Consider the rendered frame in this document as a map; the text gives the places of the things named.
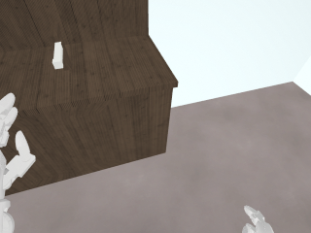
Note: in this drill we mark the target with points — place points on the counter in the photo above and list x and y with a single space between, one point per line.
109 105

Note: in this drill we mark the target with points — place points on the tap lever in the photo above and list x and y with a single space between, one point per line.
58 56

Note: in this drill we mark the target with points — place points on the robot left hand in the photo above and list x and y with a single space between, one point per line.
19 165

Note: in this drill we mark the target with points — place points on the robot left forearm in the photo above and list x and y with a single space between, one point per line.
7 223

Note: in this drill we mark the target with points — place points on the robot right hand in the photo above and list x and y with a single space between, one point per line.
258 220

